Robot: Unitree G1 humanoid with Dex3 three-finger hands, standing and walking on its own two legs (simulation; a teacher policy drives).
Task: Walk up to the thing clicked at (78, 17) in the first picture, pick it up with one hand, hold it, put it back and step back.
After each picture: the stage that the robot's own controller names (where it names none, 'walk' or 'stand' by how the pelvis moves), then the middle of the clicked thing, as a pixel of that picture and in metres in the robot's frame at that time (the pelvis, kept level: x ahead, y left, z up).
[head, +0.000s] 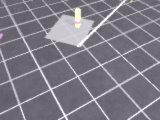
stand; (77, 18) +1.80 +0.04 -0.65
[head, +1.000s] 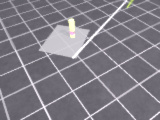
walk; (72, 28) +1.67 +0.21 -0.65
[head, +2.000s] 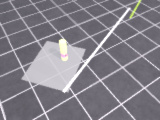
walk; (63, 50) +1.16 +0.25 -0.65
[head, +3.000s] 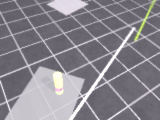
walk; (58, 83) +0.77 +0.21 -0.64
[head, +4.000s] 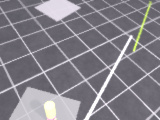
stand; (50, 112) +0.49 +0.19 -0.63
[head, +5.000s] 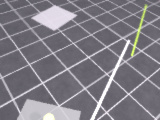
stand; out of the picture +0.44 +0.20 -0.66
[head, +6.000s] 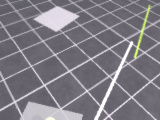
stand; out of the picture +0.42 +0.20 -0.66
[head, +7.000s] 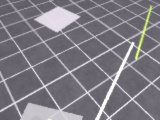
stand; out of the picture +0.40 +0.21 -0.66
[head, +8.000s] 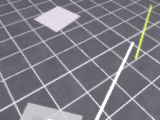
stand; out of the picture +0.40 +0.21 -0.66
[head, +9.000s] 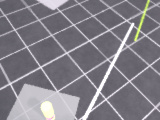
go down; (48, 112) +0.42 +0.20 -0.64
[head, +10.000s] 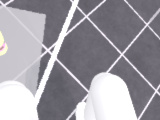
go down; out of the picture +0.48 +0.27 -0.23
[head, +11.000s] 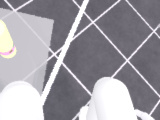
close in; (2, 42) +0.47 +0.27 -0.25
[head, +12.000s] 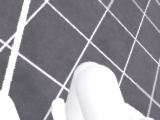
close; out of the picture +0.45 +0.33 -0.16
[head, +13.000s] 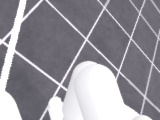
lift; out of the picture +0.43 +0.32 -0.16
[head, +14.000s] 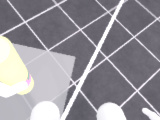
lift; (12, 72) +0.34 +0.21 +0.03
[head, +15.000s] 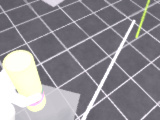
hold; (29, 85) +0.32 +0.17 +0.03
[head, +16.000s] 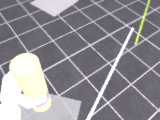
hold; (34, 87) +0.32 +0.16 +0.04
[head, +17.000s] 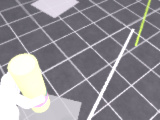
hold; (33, 88) +0.32 +0.16 +0.04
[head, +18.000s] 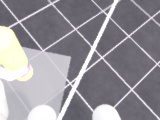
crouch; (14, 59) +0.41 +0.21 -0.03
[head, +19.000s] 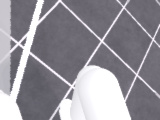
lower; out of the picture +0.44 +0.33 -0.14
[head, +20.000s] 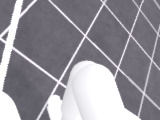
lower; out of the picture +0.43 +0.34 -0.16
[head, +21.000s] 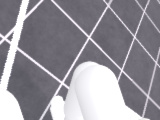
lower; out of the picture +0.42 +0.33 -0.16
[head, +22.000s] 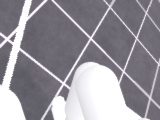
lower; out of the picture +0.41 +0.32 -0.16
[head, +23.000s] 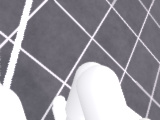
rest; out of the picture +0.41 +0.32 -0.16
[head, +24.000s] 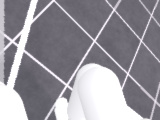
open; out of the picture +0.41 +0.31 -0.16
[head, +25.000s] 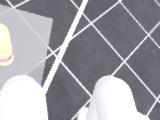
stand; (1, 48) +0.43 +0.28 -0.21
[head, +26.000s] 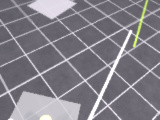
stand; out of the picture +0.38 +0.19 -0.58
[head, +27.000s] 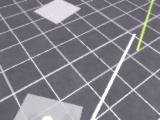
stand; out of the picture +0.40 +0.21 -0.60
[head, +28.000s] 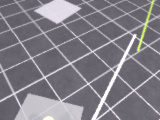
stand; out of the picture +0.39 +0.20 -0.60
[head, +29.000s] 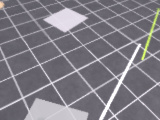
stand; out of the picture +0.41 +0.18 -0.66
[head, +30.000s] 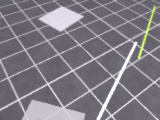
stand; out of the picture +0.38 +0.20 -0.66
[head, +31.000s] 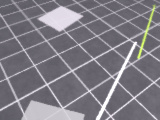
walk; out of the picture +0.37 +0.21 -0.66
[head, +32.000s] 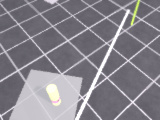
walk; (54, 95) +0.54 +0.22 -0.63
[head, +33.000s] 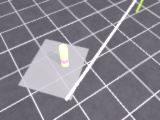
walk; (64, 56) +0.94 +0.17 -0.63
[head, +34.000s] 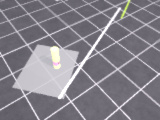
stand; (55, 58) +1.04 +0.22 -0.63
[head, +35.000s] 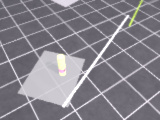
stand; (61, 65) +0.99 +0.19 -0.66
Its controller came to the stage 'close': yes
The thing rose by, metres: 0.68
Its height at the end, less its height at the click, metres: +0.00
